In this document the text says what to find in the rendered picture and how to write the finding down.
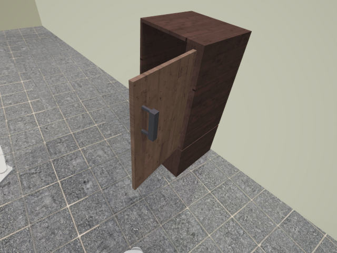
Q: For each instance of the left robot hand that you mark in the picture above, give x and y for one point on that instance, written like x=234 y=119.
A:
x=5 y=170

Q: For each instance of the handle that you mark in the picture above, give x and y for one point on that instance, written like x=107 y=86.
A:
x=152 y=123

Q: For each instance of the cupboard door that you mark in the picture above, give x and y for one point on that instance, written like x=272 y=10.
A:
x=164 y=88

